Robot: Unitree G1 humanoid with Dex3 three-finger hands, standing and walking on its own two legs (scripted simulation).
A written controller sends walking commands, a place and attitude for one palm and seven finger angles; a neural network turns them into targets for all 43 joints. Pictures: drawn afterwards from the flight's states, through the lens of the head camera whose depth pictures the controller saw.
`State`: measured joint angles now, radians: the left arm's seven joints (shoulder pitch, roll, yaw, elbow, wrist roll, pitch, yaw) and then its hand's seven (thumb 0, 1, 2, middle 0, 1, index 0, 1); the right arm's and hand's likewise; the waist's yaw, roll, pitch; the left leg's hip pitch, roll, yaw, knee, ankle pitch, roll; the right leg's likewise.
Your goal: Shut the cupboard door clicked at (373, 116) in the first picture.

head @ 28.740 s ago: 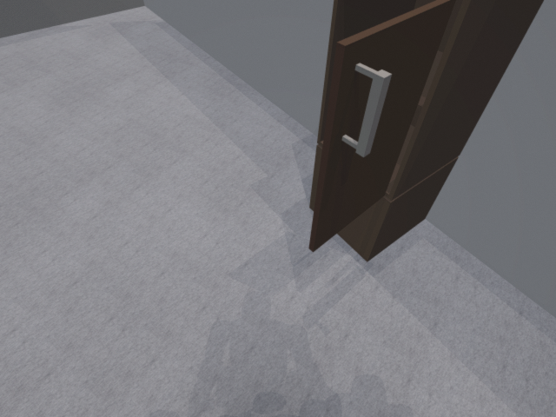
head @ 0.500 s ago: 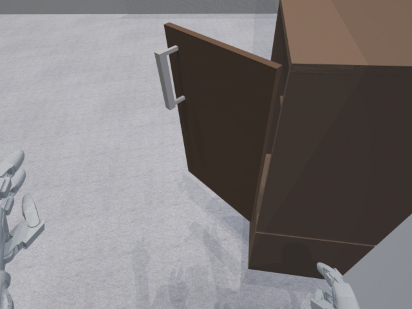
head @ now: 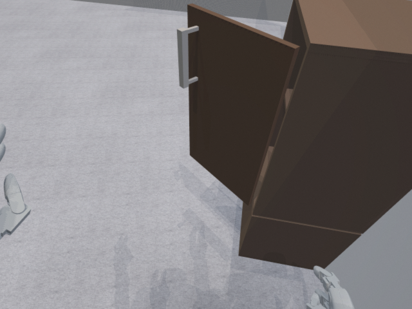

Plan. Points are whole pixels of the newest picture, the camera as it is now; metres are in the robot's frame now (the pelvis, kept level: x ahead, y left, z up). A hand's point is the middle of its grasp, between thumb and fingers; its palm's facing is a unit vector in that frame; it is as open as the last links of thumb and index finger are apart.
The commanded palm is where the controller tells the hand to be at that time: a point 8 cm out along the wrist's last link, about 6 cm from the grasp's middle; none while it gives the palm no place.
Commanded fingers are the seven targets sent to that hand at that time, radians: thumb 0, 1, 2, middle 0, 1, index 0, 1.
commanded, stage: step back with the hand held close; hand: left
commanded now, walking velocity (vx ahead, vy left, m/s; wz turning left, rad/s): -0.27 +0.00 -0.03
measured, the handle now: (189, 58) +0.74 +0.10 +0.14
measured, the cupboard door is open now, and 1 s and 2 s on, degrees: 52 52 52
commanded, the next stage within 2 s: stop stepping back and stand still in 0.54 s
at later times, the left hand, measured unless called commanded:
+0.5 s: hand out of the picture +0.11 +0.28 +0.20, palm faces +0.47 -0.79 -0.39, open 7.4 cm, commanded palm +0.06 +0.30 +0.20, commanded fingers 0.00 0.90 0.90 -0.20 -0.30 -0.20 -0.30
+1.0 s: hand out of the picture +0.09 +0.29 +0.17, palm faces +0.41 -0.88 -0.25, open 7.4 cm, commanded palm +0.01 +0.32 +0.20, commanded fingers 0.00 0.90 0.90 -0.20 -0.30 -0.20 -0.30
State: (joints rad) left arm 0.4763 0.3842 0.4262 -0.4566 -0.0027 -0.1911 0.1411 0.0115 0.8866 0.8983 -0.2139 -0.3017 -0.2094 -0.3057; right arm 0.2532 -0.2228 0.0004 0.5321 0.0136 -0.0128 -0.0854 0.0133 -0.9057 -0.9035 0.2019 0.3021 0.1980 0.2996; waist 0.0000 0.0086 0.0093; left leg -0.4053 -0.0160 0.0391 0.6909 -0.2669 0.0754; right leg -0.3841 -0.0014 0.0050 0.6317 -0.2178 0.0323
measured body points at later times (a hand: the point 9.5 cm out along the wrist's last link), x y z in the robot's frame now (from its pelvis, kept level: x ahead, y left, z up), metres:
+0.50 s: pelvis -0.09 +0.00 +0.01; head -0.08 +0.04 +0.46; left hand +0.08 +0.32 +0.22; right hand +0.08 -0.22 -0.06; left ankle +0.06 +0.09 -0.72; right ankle -0.22 -0.13 -0.68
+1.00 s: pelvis -0.16 +0.04 -0.01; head -0.18 +0.09 +0.44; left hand +0.07 +0.34 +0.18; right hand -0.09 -0.25 -0.08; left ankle -0.09 +0.12 -0.72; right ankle -0.25 -0.13 -0.71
